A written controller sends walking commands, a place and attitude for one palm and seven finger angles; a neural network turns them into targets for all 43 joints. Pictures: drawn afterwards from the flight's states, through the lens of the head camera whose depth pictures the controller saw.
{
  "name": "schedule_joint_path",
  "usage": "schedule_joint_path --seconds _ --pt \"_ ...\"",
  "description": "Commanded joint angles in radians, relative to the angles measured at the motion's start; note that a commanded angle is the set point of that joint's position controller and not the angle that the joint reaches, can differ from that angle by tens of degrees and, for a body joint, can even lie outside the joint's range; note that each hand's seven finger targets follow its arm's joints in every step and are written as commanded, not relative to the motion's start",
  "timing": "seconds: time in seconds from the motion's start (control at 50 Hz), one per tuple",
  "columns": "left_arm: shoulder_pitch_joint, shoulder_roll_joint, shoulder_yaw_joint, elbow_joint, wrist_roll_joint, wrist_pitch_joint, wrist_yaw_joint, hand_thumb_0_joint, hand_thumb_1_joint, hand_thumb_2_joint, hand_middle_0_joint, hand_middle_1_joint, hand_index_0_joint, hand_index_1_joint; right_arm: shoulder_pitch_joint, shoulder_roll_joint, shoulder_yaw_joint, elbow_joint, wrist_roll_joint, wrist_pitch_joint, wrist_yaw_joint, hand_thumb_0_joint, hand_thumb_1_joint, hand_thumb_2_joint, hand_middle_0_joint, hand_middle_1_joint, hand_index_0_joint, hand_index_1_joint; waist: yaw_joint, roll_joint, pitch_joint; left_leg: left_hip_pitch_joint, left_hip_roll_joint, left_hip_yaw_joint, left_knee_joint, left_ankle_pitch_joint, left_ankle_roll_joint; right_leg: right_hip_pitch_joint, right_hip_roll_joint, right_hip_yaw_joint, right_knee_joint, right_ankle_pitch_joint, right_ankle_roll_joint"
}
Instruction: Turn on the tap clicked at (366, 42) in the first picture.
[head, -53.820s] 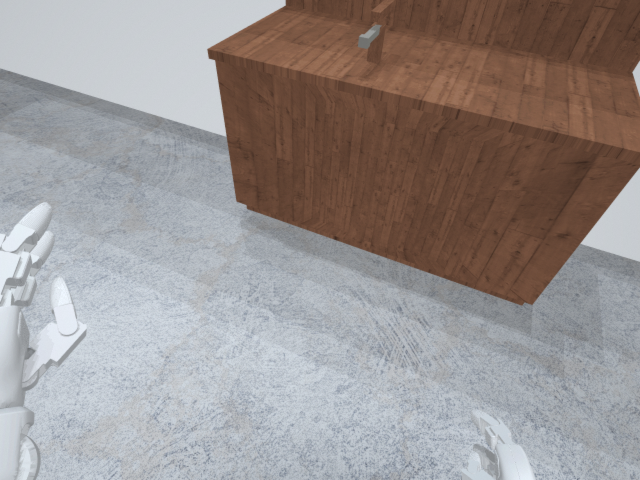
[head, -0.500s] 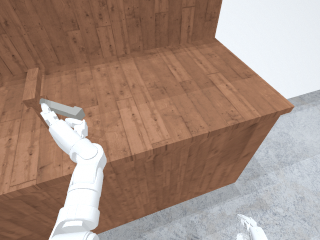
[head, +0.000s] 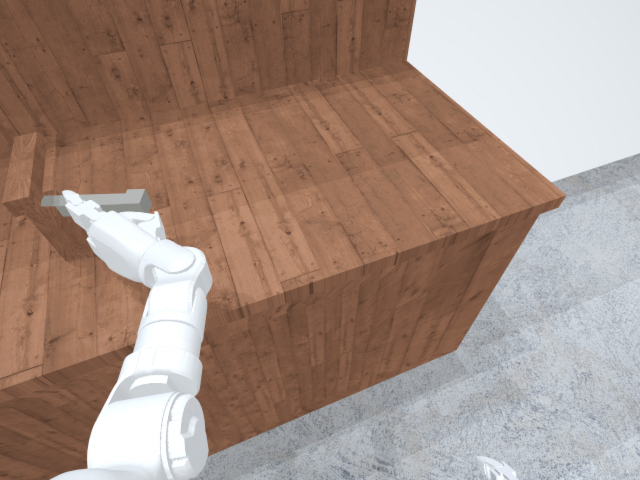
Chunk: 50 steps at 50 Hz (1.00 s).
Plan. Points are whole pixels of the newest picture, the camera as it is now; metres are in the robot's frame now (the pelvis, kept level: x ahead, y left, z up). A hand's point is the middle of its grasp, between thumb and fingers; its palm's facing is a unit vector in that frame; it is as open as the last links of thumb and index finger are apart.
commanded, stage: push the lever round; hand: left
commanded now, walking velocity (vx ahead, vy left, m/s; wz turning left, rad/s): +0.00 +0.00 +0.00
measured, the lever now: (137, 203) +0.45 +0.26 +0.11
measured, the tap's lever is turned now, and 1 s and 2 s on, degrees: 70 86 86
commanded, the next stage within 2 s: lift the hand up off the lever in 0.50 s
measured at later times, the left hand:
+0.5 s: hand (161, 207) +0.44 +0.23 +0.10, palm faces +0.86 -0.49 -0.11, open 7.9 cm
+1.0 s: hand (159, 202) +0.45 +0.23 +0.11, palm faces +0.86 -0.50 -0.08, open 7.9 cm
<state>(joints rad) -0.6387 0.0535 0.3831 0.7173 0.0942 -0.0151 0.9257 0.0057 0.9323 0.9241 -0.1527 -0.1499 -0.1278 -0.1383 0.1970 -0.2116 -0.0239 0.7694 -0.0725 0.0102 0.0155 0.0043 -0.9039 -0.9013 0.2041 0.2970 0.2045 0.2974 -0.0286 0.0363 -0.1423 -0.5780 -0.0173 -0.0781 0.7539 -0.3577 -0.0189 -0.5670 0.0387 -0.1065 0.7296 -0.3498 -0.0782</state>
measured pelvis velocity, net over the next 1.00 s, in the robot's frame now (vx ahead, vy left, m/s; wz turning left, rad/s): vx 0.01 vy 0.00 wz -0.02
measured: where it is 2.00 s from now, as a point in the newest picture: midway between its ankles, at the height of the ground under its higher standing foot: outside the picture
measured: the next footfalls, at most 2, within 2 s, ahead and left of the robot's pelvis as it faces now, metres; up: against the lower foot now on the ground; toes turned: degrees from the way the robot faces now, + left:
none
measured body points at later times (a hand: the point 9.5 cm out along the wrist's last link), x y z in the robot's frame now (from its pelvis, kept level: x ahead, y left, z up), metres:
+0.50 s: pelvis +0.00 +0.00 +0.00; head +0.04 -0.01 +0.45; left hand +0.39 +0.25 +0.11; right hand +0.09 -0.25 -0.13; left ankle +0.01 +0.13 -0.71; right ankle +0.01 -0.07 -0.71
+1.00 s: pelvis +0.01 +0.00 +0.00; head +0.04 -0.01 +0.45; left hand +0.40 +0.25 +0.12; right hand +0.08 -0.25 -0.13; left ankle +0.01 +0.13 -0.71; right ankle +0.01 -0.07 -0.71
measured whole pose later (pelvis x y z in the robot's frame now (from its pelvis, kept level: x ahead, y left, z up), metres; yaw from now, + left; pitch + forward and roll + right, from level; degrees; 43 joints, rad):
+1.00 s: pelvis +0.01 +0.00 +0.00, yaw -1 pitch +11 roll +0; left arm -0.68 0.09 0.46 0.76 0.10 -0.03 0.90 0.02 0.91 0.91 -0.15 -0.15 -0.14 -0.14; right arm 0.28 -0.22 -0.04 0.77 -0.09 0.01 0.04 0.00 -0.90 -0.90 0.20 0.30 0.20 0.30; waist -0.06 0.04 -0.14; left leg -0.56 -0.01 -0.06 0.73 -0.36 -0.01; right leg -0.55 0.05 -0.09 0.70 -0.34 -0.07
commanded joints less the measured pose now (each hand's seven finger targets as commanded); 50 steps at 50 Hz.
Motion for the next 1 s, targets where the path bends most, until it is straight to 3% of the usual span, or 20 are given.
schedule_joint_path --seconds 0.0,0.06,0.1,0.24,0.26,0.34,0.36,0.4,0.44,0.46,0.52,0.56,0.62,0.66,0.72,0.82,0.86,0.94,0.96,0.98 --pt "-0.419 0.174 -0.013 -0.147 0.038 -0.045 -0.017 0.0 0.9 0.9 -0.15 -0.15 -0.15 -0.15 -0.026 -0.12 -0.044 -0.118 0.001 -0.027 -0.002 0.0 -0.9 -0.9 0.2 0.3 0.2 0.3 -0.031 -0.084 -0.273 0.041 -0.009 0.047 -0.061 0.187 0.045 0.226 -0.064 0.079 -0.122 0.274 0.072" --pt "-0.404 0.209 0.027 -0.15 0.04 -0.058 -0.015 0.0 0.9 0.9 -0.15 -0.15 -0.15 -0.15 -0.013 -0.125 -0.051 -0.116 -0.001 -0.029 -0.002 0.0 -0.9 -0.9 0.2 0.3 0.2 0.3 -0.018 -0.062 -0.3 0.042 -0.012 0.049 -0.059 0.188 0.046 0.242 -0.062 0.083 -0.122 0.286 0.072" --pt "-0.414 0.192 0.005 -0.164 0.042 -0.065 -0.021 0.0 0.9 0.9 -0.15 -0.15 -0.15 -0.15 0.005 -0.122 -0.052 -0.118 -0.001 -0.027 0.002 0.0 -0.9 -0.9 0.2 0.3 0.2 0.3 -0.028 -0.066 -0.315 0.056 -0.009 0.05 -0.059 0.216 0.045 0.253 -0.061 0.078 -0.112 0.323 0.072" --pt "-0.428 0.207 0.013 -0.139 0.038 -0.069 -0.026 0.0 0.9 0.9 -0.15 -0.15 -0.15 -0.15 0.017 -0.126 -0.053 -0.114 0.0 -0.029 0.004 0.0 -0.9 -0.9 0.2 0.3 0.2 0.3 -0.038 -0.084 -0.281 0.038 -0.01 0.054 -0.066 0.182 0.05 0.247 -0.062 0.084 -0.129 0.297 0.078" --pt "-0.443 0.211 0.018 -0.145 0.043 -0.074 -0.026 0.0 0.9 0.9 -0.15 -0.15 -0.15 -0.15 0.015 -0.13 -0.055 -0.108 -0.002 -0.03 0.003 0.0 -0.9 -0.9 0.2 0.3 0.2 0.3 -0.036 -0.042 -0.284 0.053 -0.011 0.055 -0.065 0.192 0.05 0.231 -0.058 0.082 -0.125 0.293 0.073" --pt "-0.475 0.216 0.013 -0.091 0.043 -0.075 -0.028 0.0 0.9 0.9 -0.15 -0.15 -0.15 -0.15 0.025 -0.127 -0.05 -0.103 -0.002 -0.031 0.002 0.0 -0.9 -0.9 0.2 0.3 0.2 0.3 -0.053 -0.077 -0.258 0.029 -0.011 0.056 -0.068 0.15 0.052 0.214 -0.059 0.087 -0.138 0.239 0.078" --pt "-0.491 0.244 0.037 -0.094 0.05 -0.082 -0.026 0.0 0.9 0.9 -0.15 -0.15 -0.15 -0.15 0.031 -0.132 -0.053 -0.096 -0.004 -0.03 0.0 0.0 -0.9 -0.9 0.2 0.3 0.2 0.3 -0.046 -0.052 -0.265 0.04 -0.01 0.051 -0.072 0.165 0.052 0.212 -0.055 0.081 -0.13 0.241 0.07" --pt "-0.497 0.212 0.01 -0.082 0.055 -0.086 -0.025 0.0 0.9 0.9 -0.15 -0.15 -0.15 -0.15 0.039 -0.126 -0.053 -0.098 -0.007 -0.031 0.005 0.0 -0.9 -0.9 0.2 0.3 0.2 0.3 -0.052 -0.023 -0.282 0.055 -0.01 0.052 -0.068 0.183 0.049 0.202 -0.051 0.075 -0.118 0.254 0.067" --pt "-0.512 0.201 0.005 -0.053 0.053 -0.087 -0.022 0.0 0.9 0.9 -0.15 -0.15 -0.15 -0.15 0.047 -0.129 -0.052 -0.094 -0.011 -0.033 0.009 0.0 -0.9 -0.9 0.2 0.3 0.2 0.3 -0.063 -0.063 -0.28 0.049 -0.01 0.052 -0.06 0.182 0.052 0.19 -0.049 0.073 -0.117 0.257 0.072" --pt "-0.508 0.241 0.041 -0.039 0.059 -0.089 -0.02 0.0 0.9 0.9 -0.15 -0.15 -0.15 -0.15 0.051 -0.133 -0.055 -0.088 -0.012 -0.031 0.008 0.0 -0.9 -0.9 0.2 0.3 0.2 0.3 -0.054 -0.043 -0.282 0.046 -0.008 0.048 -0.06 0.187 0.05 0.186 -0.048 0.072 -0.11 0.255 0.067" --pt "-0.547 0.225 0.025 -0.019 0.059 -0.094 -0.021 0.0 0.9 0.9 -0.15 -0.15 -0.15 -0.15 0.061 -0.131 -0.052 -0.091 -0.014 -0.029 0.011 0.0 -0.9 -0.9 0.2 0.3 0.2 0.3 -0.068 -0.067 -0.289 0.036 -0.01 0.053 -0.054 0.183 0.053 0.186 -0.05 0.076 -0.109 0.27 0.076" --pt "-0.552 0.272 0.066 -0.01 0.065 -0.099 -0.02 0.0 0.9 0.9 -0.15 -0.15 -0.15 -0.15 0.075 -0.137 -0.056 -0.086 -0.017 -0.025 0.01 0.0 -0.9 -0.9 0.2 0.3 0.2 0.3 -0.059 -0.059 -0.309 0.039 -0.009 0.049 -0.052 0.206 0.052 0.197 -0.049 0.074 -0.099 0.292 0.072" --pt "-0.549 0.253 0.051 -0.014 0.063 -0.098 -0.024 0.0 0.9 0.9 -0.15 -0.15 -0.15 -0.15 0.084 -0.133 -0.055 -0.095 -0.016 -0.02 0.016 0.0 -0.9 -0.9 0.2 0.3 0.2 0.3 -0.061 -0.052 -0.322 0.046 -0.01 0.054 -0.052 0.224 0.051 0.208 -0.047 0.072 -0.096 0.315 0.073" --pt "-0.551 0.293 0.081 -0.032 0.066 -0.098 -0.025 0.0 0.9 0.9 -0.15 -0.15 -0.15 -0.15 0.083 -0.137 -0.056 -0.095 -0.016 -0.016 0.012 0.0 -0.9 -0.9 0.2 0.3 0.2 0.3 -0.052 -0.049 -0.325 0.044 -0.009 0.052 -0.055 0.233 0.052 0.226 -0.048 0.076 -0.096 0.333 0.072" --pt "-0.524 0.279 0.07 -0.071 0.06 -0.095 -0.027 0.0 0.9 0.9 -0.15 -0.15 -0.15 -0.15 0.078 -0.131 -0.056 -0.106 -0.013 -0.015 0.013 0.0 -0.9 -0.9 0.2 0.3 0.2 0.3 -0.051 -0.068 -0.329 0.054 -0.007 0.058 -0.063 0.241 0.052 0.254 -0.047 0.075 -0.104 0.352 0.076" --pt "-0.51 0.229 0.028 -0.139 0.057 -0.091 -0.03 0.0 0.9 0.9 -0.15 -0.15 -0.15 -0.15 0.066 -0.127 -0.056 -0.11 -0.012 -0.026 0.021 0.0 -0.9 -0.9 0.2 0.3 0.2 0.3 -0.042 -0.018 -0.326 0.096 -0.006 0.056 -0.077 0.26 0.048 0.247 -0.036 0.065 -0.11 0.329 0.064" --pt "-0.507 0.231 0.032 -0.132 0.061 -0.081 -0.026 0.0 0.9 0.9 -0.15 -0.15 -0.15 -0.15 0.059 -0.131 -0.056 -0.102 -0.013 -0.029 0.021 0.0 -0.9 -0.9 0.2 0.3 0.2 0.3 -0.041 -0.022 -0.296 0.095 -0.005 0.049 -0.083 0.255 0.047 0.23 -0.034 0.058 -0.112 0.308 0.06" --pt "-0.475 0.217 0.021 -0.186 0.05 -0.063 -0.026 0.0 0.9 0.9 -0.15 -0.15 -0.15 -0.15 0.05 -0.126 -0.057 -0.11 -0.012 -0.037 0.023 0.0 -0.9 -0.9 0.2 0.3 0.2 0.3 -0.031 -0.021 -0.316 0.107 -0.007 0.058 -0.087 0.269 0.045 0.267 -0.036 0.062 -0.119 0.336 0.061" --pt "-0.464 0.247 0.046 -0.203 0.051 -0.06 -0.026 0.0 0.9 0.9 -0.15 -0.15 -0.15 -0.15 0.049 -0.131 -0.059 -0.107 -0.011 -0.035 0.021 0.0 -0.9 -0.9 0.2 0.3 0.2 0.3 -0.022 -0.014 -0.324 0.116 -0.004 0.051 -0.091 0.283 0.043 0.272 -0.034 0.058 -0.116 0.336 0.057" --pt "-0.46 0.211 0.014 -0.213 0.049 -0.054 -0.029 0.0 0.9 0.9 -0.15 -0.15 -0.15 -0.15 0.044 -0.126 -0.058 -0.111 -0.01 -0.036 0.021 0.0 -0.9 -0.9 0.2 0.3 0.2 0.3 -0.027 -0.008 -0.32 0.126 -0.005 0.056 -0.093 0.289 0.042 0.268 -0.034 0.058 -0.115 0.339 0.057"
